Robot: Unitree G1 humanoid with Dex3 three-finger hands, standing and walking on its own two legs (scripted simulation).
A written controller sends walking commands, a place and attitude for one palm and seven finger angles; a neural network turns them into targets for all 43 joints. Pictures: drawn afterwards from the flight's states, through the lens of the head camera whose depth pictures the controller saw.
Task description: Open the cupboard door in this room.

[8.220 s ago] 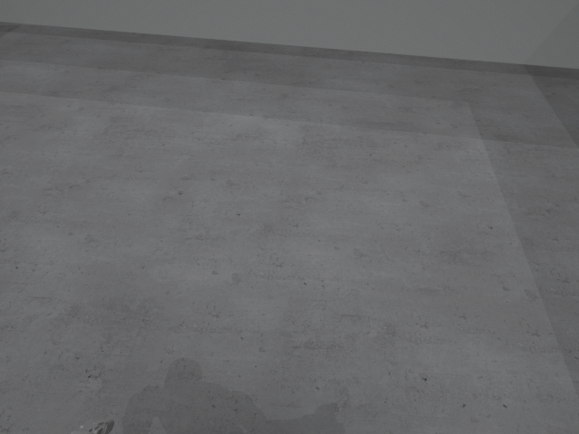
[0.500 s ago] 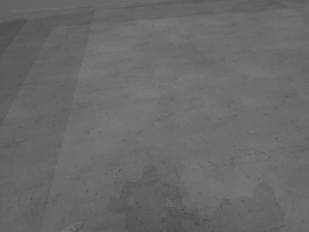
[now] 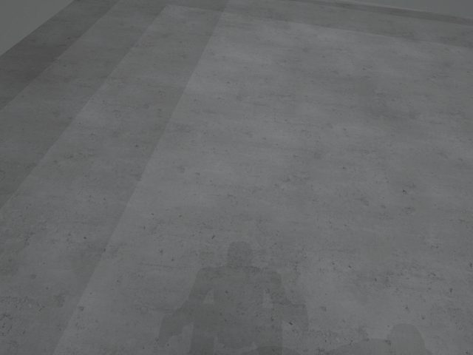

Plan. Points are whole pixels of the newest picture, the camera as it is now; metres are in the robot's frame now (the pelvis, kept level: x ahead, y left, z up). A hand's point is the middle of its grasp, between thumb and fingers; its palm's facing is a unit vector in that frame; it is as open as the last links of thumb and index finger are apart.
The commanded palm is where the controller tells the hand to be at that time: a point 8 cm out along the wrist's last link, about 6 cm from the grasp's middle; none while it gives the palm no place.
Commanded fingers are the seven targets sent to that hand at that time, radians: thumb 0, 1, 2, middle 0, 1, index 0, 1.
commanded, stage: turn or walk to find it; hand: left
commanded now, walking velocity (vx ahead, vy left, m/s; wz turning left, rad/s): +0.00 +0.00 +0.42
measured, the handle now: out of the picture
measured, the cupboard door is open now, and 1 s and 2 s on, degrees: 0 0 0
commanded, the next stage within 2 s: none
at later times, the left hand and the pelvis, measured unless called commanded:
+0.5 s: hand out of the picture +0.04 +0.17 -0.13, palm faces +0.22 -0.94 -0.28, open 7.4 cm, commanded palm none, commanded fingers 0.00 0.90 0.90 -0.20 -0.30 -0.20 -0.30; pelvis -0.02 -0.04 +0.01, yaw +12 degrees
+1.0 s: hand out of the picture -0.10 +0.21 -0.16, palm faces +0.45 -0.86 -0.25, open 7.4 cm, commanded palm none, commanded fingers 0.00 0.90 0.90 -0.20 -0.30 -0.20 -0.30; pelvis -0.05 -0.01 +0.01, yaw +24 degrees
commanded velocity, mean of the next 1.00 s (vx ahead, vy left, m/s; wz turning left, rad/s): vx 0.00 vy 0.00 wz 0.42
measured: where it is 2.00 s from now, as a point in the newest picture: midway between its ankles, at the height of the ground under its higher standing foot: outside the picture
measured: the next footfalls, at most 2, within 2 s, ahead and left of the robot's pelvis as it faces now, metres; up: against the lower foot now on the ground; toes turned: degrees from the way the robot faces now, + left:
right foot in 0.38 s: +0.06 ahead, -0.13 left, +0.00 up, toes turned +4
left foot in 0.82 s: -0.05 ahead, +0.11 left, +0.00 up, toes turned +25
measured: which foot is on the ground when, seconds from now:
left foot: down 0.00-0.38, up 0.40-0.80, down 0.82-1.00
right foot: up 0.00-0.36, down 0.38-0.82, up 0.84-1.00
